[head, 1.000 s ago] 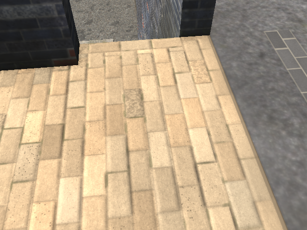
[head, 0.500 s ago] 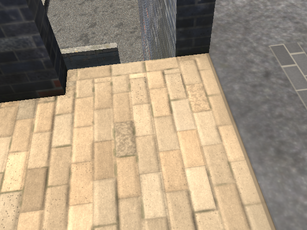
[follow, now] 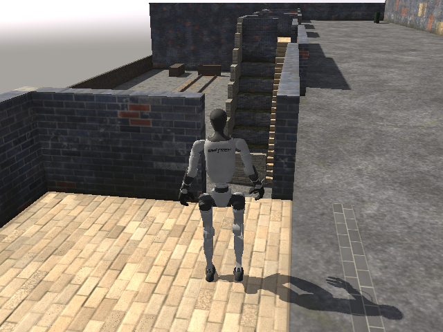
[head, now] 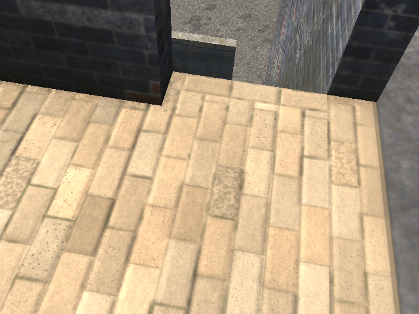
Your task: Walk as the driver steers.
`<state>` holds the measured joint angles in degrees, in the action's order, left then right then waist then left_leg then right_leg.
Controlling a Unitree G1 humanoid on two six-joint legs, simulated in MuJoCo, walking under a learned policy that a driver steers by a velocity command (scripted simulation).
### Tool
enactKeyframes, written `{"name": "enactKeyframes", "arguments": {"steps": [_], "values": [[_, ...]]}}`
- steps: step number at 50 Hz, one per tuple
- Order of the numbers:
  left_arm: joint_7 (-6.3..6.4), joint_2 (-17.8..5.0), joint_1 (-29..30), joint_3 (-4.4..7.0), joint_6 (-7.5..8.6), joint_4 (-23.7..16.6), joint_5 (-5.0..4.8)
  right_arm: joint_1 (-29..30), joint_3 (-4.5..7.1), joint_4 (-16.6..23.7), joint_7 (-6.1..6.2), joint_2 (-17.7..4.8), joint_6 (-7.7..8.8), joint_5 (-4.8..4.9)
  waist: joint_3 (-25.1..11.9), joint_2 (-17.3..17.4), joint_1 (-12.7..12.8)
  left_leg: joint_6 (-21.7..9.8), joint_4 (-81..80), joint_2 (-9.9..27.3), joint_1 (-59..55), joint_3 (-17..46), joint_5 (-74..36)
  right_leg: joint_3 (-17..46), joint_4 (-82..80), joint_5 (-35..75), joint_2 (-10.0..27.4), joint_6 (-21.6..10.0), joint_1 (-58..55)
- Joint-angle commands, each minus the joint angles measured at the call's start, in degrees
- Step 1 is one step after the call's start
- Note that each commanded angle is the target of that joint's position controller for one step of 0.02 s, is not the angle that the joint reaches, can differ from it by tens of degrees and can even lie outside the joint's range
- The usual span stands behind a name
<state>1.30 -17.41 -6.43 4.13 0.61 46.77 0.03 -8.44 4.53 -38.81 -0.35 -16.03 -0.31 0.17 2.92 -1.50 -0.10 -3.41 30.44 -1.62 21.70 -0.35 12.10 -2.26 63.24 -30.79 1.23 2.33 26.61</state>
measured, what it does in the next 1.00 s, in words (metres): walks ahead: right foot, then left foot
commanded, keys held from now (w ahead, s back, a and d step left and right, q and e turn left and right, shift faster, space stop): no key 0.16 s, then w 0.48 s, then no key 0.06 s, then e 0.30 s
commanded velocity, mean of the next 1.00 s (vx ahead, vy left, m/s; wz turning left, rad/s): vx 0.22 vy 0.00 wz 0.03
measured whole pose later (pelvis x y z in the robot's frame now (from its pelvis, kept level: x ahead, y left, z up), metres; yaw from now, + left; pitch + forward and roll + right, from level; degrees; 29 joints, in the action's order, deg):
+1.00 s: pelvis +0.24 +0.04 +0.01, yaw -2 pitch +1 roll +1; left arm 2.5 -17.2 -13.9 4.8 -1.2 46.6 -0.8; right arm -7.9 3.0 -44.7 -0.3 -13.5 3.7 -1.7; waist 3.1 -2.2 0.8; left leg -2.8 21.9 0.7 15.9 -8.2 7.5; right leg 1.4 62.1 -21.3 3.9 3.2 33.2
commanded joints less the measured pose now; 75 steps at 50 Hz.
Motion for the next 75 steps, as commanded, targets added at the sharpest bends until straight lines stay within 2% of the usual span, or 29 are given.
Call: {"name": "enactKeyframes", "arguments": {"steps": [1,8,10,13,16,17,18,19,21,25,29,34,37,38,39,40,41,43,45,49,55,61,62,63,64,65,67,68,75], "values": [[0.60,-5.62,-0.15,1.46,-0.03,-3.61,0.22,0.72,1.67,4.24,1.04,-7.16,0.64,0.70,-11.45,4.91,0.73,-11.48,-8.85,15.04,-15.79,15.57,-33.00,5.24,3.08,4.65,1.74,0.73,9.38],[1.02,-2.56,-1.05,0.23,-1.05,-3.05,-0.16,0.64,1.37,3.24,1.83,-7.99,0.36,-0.68,-10.84,9.10,0.04,-10.93,-10.75,12.86,-9.75,13.04,-22.10,4.07,-14.27,10.14,0.94,1.99,-1.77],[0.50,-3.15,-0.77,0.28,-0.87,-3.08,-0.43,-0.49,1.06,2.39,1.68,-7.57,0.26,-0.52,-10.12,9.96,-1.16,-10.47,-13.68,12.15,-7.68,14.77,0.24,2.96,-18.78,10.89,0.76,1.28,-4.33],[-0.61,-3.71,-0.70,0.44,0.56,-3.40,-0.82,-1.91,0.83,0.87,1.42,-8.29,0.41,-0.07,-5.75,11.60,-1.41,-9.51,-16.11,12.91,-5.39,19.73,19.61,0.64,-25.55,8.55,-0.61,-1.12,-6.08],[-1.36,-2.55,-7.09,0.39,2.69,-0.35,-0.59,-0.92,0.02,0.49,1.47,-6.56,0.87,0.46,-4.45,7.65,2.15,-6.20,-11.92,9.67,0.67,18.61,22.52,0.86,-38.34,13.52,-0.51,-5.37,-18.30],[-1.12,-4.60,-12.71,0.78,3.27,1.02,-0.11,1.71,-0.93,1.59,1.37,-3.34,1.37,0.22,-4.77,2.52,4.10,-3.28,-2.03,6.03,7.39,14.48,19.86,10.04,-42.58,9.55,6.89,-8.14,-24.74],[-1.05,-10.83,-16.64,2.29,3.51,2.32,0.01,2.97,-1.39,4.07,1.04,-0.69,2.55,0.41,-3.97,-10.15,3.31,0.66,12.47,-2.66,18.64,1.59,16.77,26.23,-48.87,-0.24,16.62,-14.25,-29.10],[-1.32,-11.37,-16.53,2.76,4.08,1.82,1.15,7.12,-0.22,5.50,1.06,-5.35,3.72,1.35,1.12,-11.65,5.80,1.07,21.00,-0.36,26.54,3.47,19.78,38.43,-54.93,-6.07,23.27,-19.56,-26.14],[-0.80,-6.34,-12.11,1.35,5.02,0.41,0.36,4.15,0.74,3.45,0.49,-6.65,4.45,1.67,2.45,-7.18,2.61,0.84,27.38,3.46,29.74,5.96,10.96,30.98,-54.60,-4.58,18.63,-16.33,-27.35],[-0.83,-3.98,-14.09,0.47,4.99,1.24,-0.43,5.29,0.20,2.76,-0.36,-2.80,4.85,0.35,0.78,-5.25,3.38,2.71,23.14,5.25,25.80,1.80,-2.51,16.47,-56.03,15.63,12.60,-12.82,-27.34],[-0.73,-5.45,-16.59,0.61,4.42,1.85,-0.53,9.87,-0.85,3.95,-1.18,-0.09,5.01,0.88,1.01,-5.60,5.38,3.72,10.27,4.22,17.41,-1.16,-9.37,8.77,-55.85,24.58,10.01,-12.11,-23.59],[-0.83,-7.40,-18.75,1.05,3.51,3.15,-1.23,12.97,-0.74,5.47,-2.28,-1.59,5.40,1.17,3.28,-6.22,5.50,2.02,1.45,2.72,11.38,-1.95,-7.92,8.61,-52.28,33.08,12.57,-11.68,-24.66],[-0.46,-7.81,-16.86,1.21,2.70,3.11,-1.58,1.41,1.27,2.40,-1.82,-5.63,5.84,0.09,-4.66,-5.96,-1.80,-1.45,-4.33,-0.53,-7.31,-2.79,-12.74,6.67,-37.83,57.16,9.82,-8.04,-24.39],[-0.39,-6.52,-16.08,0.73,2.97,2.17,-1.00,-6.11,2.24,0.72,-1.10,-8.66,5.97,-0.67,-10.60,-3.96,-5.14,-3.48,-3.15,4.20,-21.20,0.85,-24.27,5.24,-27.78,51.48,6.74,-5.50,-17.38],[-0.62,-1.32,-19.36,-0.97,3.63,0.60,1.04,-13.57,3.19,-0.07,-0.15,-13.97,5.30,-2.41,-21.10,9.88,-5.53,-9.68,1.95,20.81,-43.37,16.92,-42.99,2.75,-6.81,20.59,0.30,-1.65,0.80],[-0.58,-0.52,-25.33,-1.32,3.96,2.48,-0.71,-14.36,2.57,-0.46,-0.40,-12.70,4.42,-1.85,-31.17,19.10,-4.50,-16.04,-4.43,29.59,-44.93,31.73,-41.75,9.32,6.33,-8.38,-4.26,-0.28,5.37],[-0.40,-6.71,-21.63,0.68,3.52,2.53,-2.47,-10.68,1.63,0.23,-0.48,-9.43,3.87,-1.21,-24.36,12.17,-4.73,-13.90,-6.78,26.25,-35.90,24.91,-35.35,11.31,11.40,-5.97,-1.04,-0.20,7.17],[0.39,-5.06,-15.31,0.78,1.77,1.09,-1.87,-2.40,0.04,0.11,-0.37,-4.88,4.01,-0.44,-11.70,7.00,-1.24,-10.10,-10.22,20.58,-20.70,12.49,-29.68,7.21,8.34,0.11,2.95,-0.11,8.71],[1.11,-2.99,-17.22,1.08,-0.70,1.37,-1.17,2.57,-0.05,-0.51,-0.61,-3.88,4.61,-1.56,-7.96,8.45,2.24,-8.76,-14.71,17.39,-8.39,5.59,-25.69,5.82,5.60,5.69,4.09,0.29,1.03],[1.55,-2.21,-14.15,1.53,-2.35,-2.29,-0.63,4.83,0.40,-2.08,0.60,-5.18,5.11,-1.96,-5.75,8.30,3.11,-10.87,-18.47,18.91,-5.55,0.70,-22.22,5.37,-0.79,11.88,4.68,1.11,2.34],[-0.64,-2.57,-6.15,1.31,-2.80,-7.41,-0.51,4.66,1.35,-3.71,2.28,-8.34,2.69,-0.78,-5.58,6.74,0.80,-10.31,-18.35,20.17,-9.57,-3.42,-13.62,2.47,-14.50,16.88,5.12,0.17,0.46],[-2.29,-3.69,-5.20,2.21,-3.43,-10.55,-0.62,3.44,2.16,-5.04,1.86,-10.16,0.50,1.58,-6.13,6.65,1.61,-4.80,-7.32,20.63,-14.93,-5.64,-13.69,-2.32,-31.87,18.04,1.27,-4.07,-6.84],[-1.78,-5.68,-7.24,3.03,-3.26,-10.15,-0.29,0.11,1.90,-6.44,1.65,-8.63,0.33,1.36,-6.96,3.72,1.80,-1.36,-1.34,17.85,-12.77,-7.85,-10.70,-0.72,-37.25,25.89,0.26,-5.93,-12.57],[-0.65,-12.20,-10.46,4.91,-2.96,-10.33,-0.15,-0.32,1.12,-5.79,1.36,-5.84,0.43,-0.48,-8.49,-8.56,1.60,3.76,14.77,11.72,-2.33,-13.03,-0.30,12.99,-40.66,47.23,9.39,-10.05,-22.15],[-0.42,-16.85,-10.57,5.39,-2.33,-11.63,1.08,3.41,0.30,-2.02,1.48,-3.97,0.67,-1.92,-9.40,-19.41,1.46,7.97,29.64,2.42,15.50,-9.62,26.73,31.96,-41.35,58.45,21.36,-22.47,-28.22],[-1.15,-12.89,-11.66,4.38,-0.97,-11.94,1.45,6.96,1.05,-2.13,1.42,-6.65,0.72,-1.33,-13.59,-9.09,4.66,7.41,38.45,2.63,17.23,0.46,27.52,30.26,-41.85,56.97,20.55,-24.32,-28.39],[-0.95,-10.81,-6.60,3.76,0.37,-12.23,0.14,5.76,1.35,-3.14,1.90,-6.57,0.50,0.25,-11.22,-3.42,1.36,5.86,38.11,4.42,18.48,3.21,17.85,21.39,-41.51,49.20,14.64,-18.17,-25.57],[-0.56,-8.69,-3.59,2.98,0.12,-12.81,-0.77,5.08,1.67,-3.70,2.29,-7.59,0.28,-0.24,-10.39,-3.37,0.24,6.00,36.14,5.06,18.18,3.54,14.49,19.45,-41.80,47.26,13.68,-16.35,-23.99],[0.56,-7.08,-2.30,1.70,-0.38,-12.83,0.41,4.03,0.47,-4.91,2.06,-4.52,-0.35,0.04,-10.39,-5.69,0.22,7.84,21.33,4.08,7.10,2.54,7.64,15.35,-42.78,42.28,10.74,-15.96,-19.34]]}}
Keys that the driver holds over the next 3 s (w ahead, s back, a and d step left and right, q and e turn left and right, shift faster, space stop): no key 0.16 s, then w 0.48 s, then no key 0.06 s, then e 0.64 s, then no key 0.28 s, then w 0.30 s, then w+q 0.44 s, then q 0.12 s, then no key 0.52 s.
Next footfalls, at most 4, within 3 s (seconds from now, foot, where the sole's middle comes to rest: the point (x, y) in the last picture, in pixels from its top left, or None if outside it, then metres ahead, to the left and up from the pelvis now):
0.34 right None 0.06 -0.14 -0.77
0.76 left None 0.32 0.15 -0.77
1.24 right None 0.33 -0.11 -0.77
1.68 left None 0.38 0.12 -0.77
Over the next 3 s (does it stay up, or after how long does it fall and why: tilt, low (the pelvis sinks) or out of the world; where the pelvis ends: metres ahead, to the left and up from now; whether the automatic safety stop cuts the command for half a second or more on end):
stays up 0.72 -0.11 0.00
